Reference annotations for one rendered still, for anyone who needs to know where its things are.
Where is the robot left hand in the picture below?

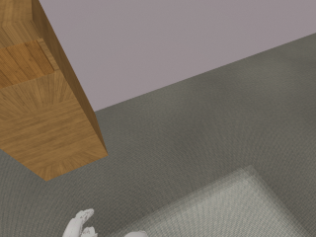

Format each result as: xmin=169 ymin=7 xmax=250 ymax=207
xmin=62 ymin=208 xmax=98 ymax=237

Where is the cabinet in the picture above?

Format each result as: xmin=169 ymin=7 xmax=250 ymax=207
xmin=0 ymin=0 xmax=109 ymax=181

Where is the drawer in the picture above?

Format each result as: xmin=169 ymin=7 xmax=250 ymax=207
xmin=0 ymin=39 xmax=55 ymax=89

